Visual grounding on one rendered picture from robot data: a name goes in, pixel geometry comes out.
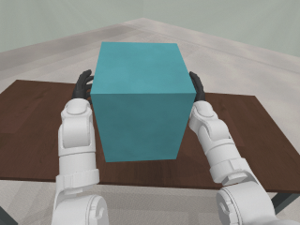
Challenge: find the right robot forearm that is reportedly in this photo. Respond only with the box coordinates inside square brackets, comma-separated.
[188, 100, 276, 214]

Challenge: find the carton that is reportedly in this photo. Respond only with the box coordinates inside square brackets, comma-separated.
[90, 41, 197, 162]

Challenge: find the left robot forearm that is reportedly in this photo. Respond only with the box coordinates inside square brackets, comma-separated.
[51, 98, 99, 225]

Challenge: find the robot right upper arm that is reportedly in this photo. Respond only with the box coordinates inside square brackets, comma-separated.
[216, 181, 300, 225]

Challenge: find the robot left hand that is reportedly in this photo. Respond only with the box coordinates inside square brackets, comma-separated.
[71, 69, 94, 105]

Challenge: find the robot left upper arm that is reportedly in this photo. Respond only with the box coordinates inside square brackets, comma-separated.
[52, 194, 110, 225]

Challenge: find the table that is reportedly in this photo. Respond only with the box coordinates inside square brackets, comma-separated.
[0, 80, 300, 225]

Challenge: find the robot right hand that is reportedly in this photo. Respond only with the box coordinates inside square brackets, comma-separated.
[189, 71, 206, 103]

